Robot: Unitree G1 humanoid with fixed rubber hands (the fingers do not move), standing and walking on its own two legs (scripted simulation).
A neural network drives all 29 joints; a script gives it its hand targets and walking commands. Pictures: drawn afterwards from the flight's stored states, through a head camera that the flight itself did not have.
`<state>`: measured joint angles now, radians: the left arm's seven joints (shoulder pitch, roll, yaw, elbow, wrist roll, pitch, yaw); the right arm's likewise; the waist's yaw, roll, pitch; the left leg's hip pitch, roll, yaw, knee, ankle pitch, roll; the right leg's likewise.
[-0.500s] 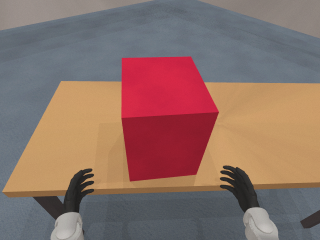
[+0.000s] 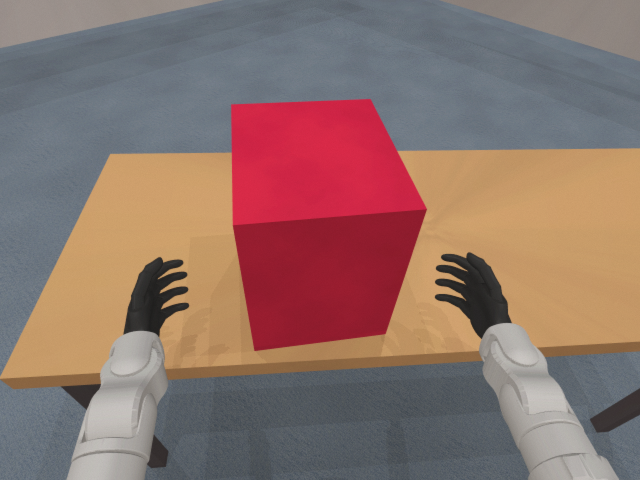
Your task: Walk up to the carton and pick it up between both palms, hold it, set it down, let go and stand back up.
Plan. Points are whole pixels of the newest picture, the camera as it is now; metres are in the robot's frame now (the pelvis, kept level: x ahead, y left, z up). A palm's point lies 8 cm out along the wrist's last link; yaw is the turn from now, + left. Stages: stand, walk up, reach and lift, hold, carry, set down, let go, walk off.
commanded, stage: reach and lift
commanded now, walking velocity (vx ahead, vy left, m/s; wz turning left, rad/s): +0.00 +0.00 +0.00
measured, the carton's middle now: (312, 225) +0.49 +0.03 +0.04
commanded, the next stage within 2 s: none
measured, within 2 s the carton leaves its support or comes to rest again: neither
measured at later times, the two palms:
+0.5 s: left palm (138, 255) +0.34 +0.24 +0.12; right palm (480, 245) +0.39 -0.19 +0.11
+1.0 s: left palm (126, 193) +0.39 +0.25 +0.17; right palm (470, 186) +0.45 -0.17 +0.16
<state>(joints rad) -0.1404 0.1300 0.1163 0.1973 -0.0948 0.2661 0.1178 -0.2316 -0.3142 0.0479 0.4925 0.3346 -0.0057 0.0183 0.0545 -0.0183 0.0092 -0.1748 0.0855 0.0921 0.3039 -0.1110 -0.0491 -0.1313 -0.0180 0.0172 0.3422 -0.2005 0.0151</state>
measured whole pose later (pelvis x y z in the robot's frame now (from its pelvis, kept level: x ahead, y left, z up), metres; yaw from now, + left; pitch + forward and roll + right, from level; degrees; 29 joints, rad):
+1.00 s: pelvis +0.00 +0.00 +0.00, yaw +1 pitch +10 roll -1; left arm -0.72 0.32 0.16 0.26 -0.22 0.71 0.12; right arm -0.83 -0.49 0.14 0.63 0.51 0.36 -0.01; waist 0.08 0.01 -0.09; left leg -0.41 0.10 0.07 0.34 -0.10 -0.05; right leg -0.33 0.00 0.00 0.33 -0.17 0.02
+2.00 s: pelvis +0.00 +0.00 -0.01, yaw +2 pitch +17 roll -2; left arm -0.99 0.34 0.05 0.89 -0.24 0.32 0.11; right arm -1.11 -0.44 0.16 1.10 0.49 0.18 0.00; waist 0.11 0.01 -0.16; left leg -0.58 0.10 0.02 0.38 -0.09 -0.06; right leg -0.47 0.00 -0.04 0.35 -0.16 0.01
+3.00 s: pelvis -0.01 +0.00 -0.02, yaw +0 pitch +23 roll -2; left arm -1.02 0.12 0.17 1.20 -0.11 -0.09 0.15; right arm -1.10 -0.30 0.04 1.26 0.28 -0.04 -0.02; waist 0.12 0.00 -0.24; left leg -0.75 0.11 0.05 0.46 -0.11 -0.05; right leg -0.67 0.01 -0.01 0.45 -0.18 0.02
